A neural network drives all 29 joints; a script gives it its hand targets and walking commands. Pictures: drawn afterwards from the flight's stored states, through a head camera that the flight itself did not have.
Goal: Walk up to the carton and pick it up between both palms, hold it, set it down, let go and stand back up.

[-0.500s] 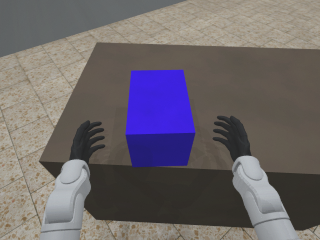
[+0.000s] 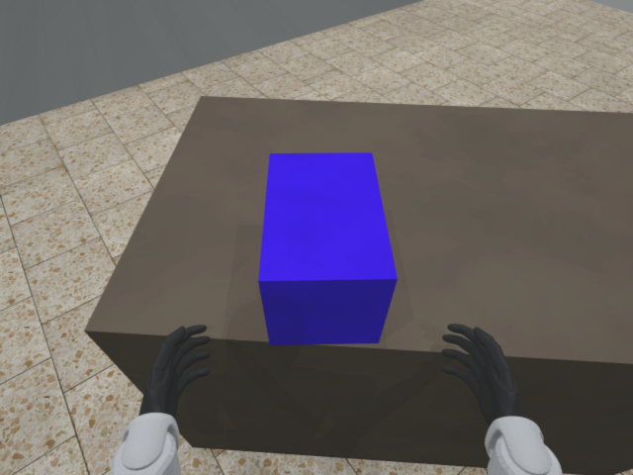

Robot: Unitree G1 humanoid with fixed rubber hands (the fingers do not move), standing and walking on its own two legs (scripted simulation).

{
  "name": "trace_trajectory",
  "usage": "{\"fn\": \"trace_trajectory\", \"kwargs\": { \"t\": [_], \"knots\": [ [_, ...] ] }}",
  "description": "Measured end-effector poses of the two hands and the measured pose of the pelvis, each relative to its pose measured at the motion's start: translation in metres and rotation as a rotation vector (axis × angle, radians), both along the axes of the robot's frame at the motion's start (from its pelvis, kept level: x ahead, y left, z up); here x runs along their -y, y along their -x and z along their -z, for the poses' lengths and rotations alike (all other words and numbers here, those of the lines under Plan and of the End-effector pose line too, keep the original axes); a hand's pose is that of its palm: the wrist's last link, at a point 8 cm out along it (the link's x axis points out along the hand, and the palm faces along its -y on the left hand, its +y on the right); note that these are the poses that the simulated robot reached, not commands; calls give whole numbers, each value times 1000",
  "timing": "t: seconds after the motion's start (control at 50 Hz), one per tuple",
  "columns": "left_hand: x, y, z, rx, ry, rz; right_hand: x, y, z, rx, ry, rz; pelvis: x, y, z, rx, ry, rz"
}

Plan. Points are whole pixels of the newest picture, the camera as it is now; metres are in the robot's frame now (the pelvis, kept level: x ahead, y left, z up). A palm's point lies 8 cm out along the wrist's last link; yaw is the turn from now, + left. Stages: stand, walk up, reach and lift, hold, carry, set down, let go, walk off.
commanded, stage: set down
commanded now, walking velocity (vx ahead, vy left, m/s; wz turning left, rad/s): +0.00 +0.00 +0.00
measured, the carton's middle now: (322, 245) +0.44 +0.03 +0.02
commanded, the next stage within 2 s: let go in 1.00 s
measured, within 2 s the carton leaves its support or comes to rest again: neither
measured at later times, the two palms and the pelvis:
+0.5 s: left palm (154, 433) +0.18 +0.23 -0.04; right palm (500, 439) +0.19 -0.19 -0.04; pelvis +0.01 +0.00 +0.00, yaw +0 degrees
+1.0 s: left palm (148, 462) +0.15 +0.24 -0.08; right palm (503, 469) +0.17 -0.20 -0.08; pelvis +0.01 +0.00 +0.00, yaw +1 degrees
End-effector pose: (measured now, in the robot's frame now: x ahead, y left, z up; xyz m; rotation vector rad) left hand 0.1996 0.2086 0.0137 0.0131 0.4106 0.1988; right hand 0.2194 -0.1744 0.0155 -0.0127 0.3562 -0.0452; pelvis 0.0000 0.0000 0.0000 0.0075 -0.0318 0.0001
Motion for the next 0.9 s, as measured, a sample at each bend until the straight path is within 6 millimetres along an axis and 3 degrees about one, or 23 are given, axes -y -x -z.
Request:
{"fn": "trace_trajectory", "kwargs": {
  "t": [0.2,0.9],
  "knots": [
    [-9,4,13,-70,-24,17,1,6,17,-63,17,-1,-5,-5,-1,-2,4,2],
    [-30,42,88,-391,-76,64,27,47,89,-327,130,-18,-5,-16,0,11,6,-9]
  ]
}}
